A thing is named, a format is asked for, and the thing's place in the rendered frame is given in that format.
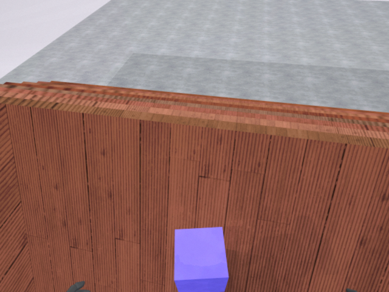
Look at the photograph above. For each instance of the carton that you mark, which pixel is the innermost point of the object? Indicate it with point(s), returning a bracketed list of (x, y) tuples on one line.
[(200, 263)]

